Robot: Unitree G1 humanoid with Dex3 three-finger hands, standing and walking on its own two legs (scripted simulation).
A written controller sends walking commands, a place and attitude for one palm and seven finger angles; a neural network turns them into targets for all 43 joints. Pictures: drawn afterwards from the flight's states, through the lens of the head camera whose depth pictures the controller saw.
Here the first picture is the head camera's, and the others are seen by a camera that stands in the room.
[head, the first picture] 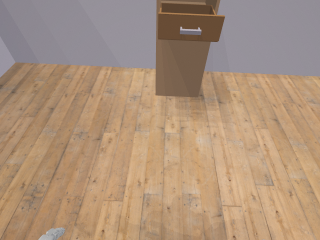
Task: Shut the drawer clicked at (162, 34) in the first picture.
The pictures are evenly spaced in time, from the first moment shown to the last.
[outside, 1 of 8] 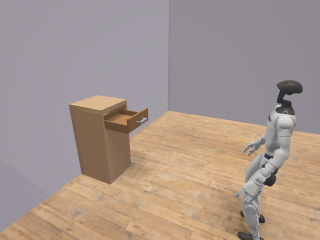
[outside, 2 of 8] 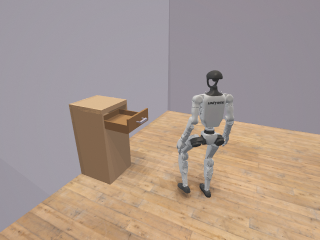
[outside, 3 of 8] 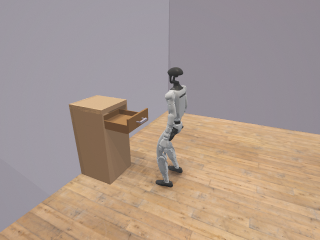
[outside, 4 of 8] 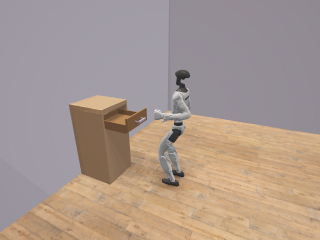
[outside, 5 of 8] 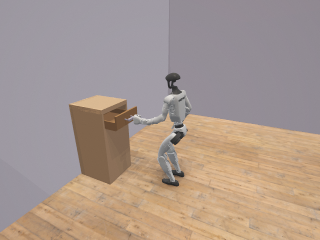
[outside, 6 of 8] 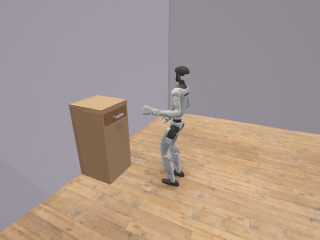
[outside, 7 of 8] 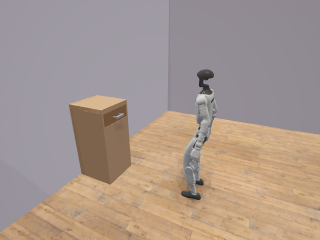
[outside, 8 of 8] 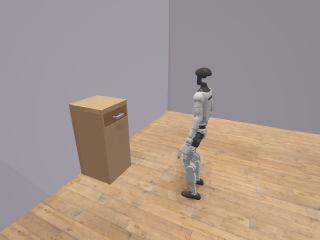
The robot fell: no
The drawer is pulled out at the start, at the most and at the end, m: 0.29 0.29 0.00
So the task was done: yes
